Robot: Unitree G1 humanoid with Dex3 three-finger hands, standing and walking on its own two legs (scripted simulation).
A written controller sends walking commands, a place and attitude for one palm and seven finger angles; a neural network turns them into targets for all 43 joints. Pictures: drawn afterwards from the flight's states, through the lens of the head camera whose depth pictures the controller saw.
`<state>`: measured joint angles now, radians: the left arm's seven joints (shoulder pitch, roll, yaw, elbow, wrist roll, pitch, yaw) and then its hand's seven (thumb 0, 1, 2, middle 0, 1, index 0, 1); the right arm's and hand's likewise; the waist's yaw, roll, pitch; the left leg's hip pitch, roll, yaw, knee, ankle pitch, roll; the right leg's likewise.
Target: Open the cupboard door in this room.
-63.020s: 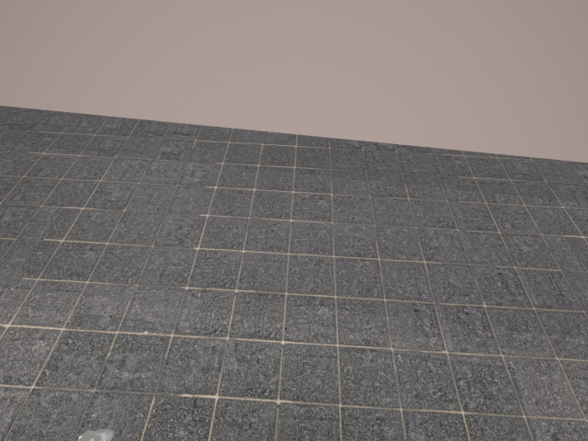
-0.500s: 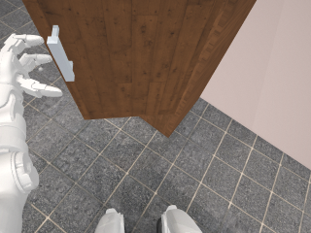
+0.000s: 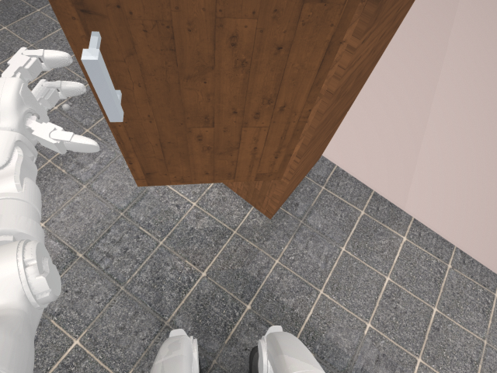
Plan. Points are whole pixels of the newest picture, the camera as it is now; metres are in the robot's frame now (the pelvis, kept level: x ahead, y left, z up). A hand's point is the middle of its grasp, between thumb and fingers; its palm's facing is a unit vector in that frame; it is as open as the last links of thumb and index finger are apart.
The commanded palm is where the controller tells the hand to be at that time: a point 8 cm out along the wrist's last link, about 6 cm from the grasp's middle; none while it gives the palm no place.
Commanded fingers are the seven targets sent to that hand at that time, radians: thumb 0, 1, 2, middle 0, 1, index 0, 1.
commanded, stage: slide the fingers in behind the handle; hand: left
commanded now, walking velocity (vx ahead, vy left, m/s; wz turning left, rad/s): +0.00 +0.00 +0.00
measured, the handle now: (106, 80) +0.56 +0.19 +0.08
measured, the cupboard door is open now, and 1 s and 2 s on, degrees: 44 44 45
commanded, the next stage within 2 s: close the thumb around the handle in 1.42 s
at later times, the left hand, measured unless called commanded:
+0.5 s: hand (98, 103) +0.51 +0.20 +0.08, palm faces +0.02 -1.00 -0.01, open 14.0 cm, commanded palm +0.49 +0.24 +0.08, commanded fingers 0.00 -0.50 0.30 -0.30 -1.20 -0.30 -1.20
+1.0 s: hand (120, 104) +0.51 +0.17 +0.08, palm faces +0.03 -1.00 -0.01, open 14.0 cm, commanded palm +0.49 +0.21 +0.08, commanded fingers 0.00 -0.50 0.30 -0.30 -1.20 -0.30 -1.20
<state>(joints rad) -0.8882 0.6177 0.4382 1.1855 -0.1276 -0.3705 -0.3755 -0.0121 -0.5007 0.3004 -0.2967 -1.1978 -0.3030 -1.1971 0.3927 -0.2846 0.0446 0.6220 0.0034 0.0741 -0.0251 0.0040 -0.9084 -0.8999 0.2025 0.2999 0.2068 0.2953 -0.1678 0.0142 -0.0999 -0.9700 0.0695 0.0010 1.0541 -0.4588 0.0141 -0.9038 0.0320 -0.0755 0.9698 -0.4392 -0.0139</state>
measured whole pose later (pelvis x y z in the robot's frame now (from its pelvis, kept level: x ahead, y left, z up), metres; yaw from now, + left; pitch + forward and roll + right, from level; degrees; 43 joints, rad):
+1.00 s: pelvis +0.00 -0.01 +0.00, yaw +0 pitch +21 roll -3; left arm -0.89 0.44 0.36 1.15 -0.09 -0.41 -0.18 -0.01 -0.50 0.30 -0.30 -1.20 -0.30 -1.20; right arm 0.39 -0.26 0.03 0.63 -0.01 0.06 0.01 0.00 -0.91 -0.90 0.20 0.30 0.21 0.30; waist -0.17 0.03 -0.12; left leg -0.96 0.06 0.01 1.04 -0.46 0.01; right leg -0.91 0.03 -0.06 0.99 -0.45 -0.02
